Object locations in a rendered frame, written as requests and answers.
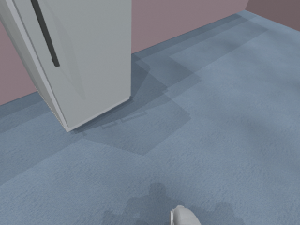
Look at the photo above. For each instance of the right robot thigh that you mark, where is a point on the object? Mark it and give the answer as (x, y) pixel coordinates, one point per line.
(182, 216)

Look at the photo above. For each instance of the fridge door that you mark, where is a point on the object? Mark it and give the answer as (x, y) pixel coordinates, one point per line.
(92, 42)

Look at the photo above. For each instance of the handle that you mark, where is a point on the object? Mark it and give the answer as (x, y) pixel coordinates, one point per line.
(45, 31)

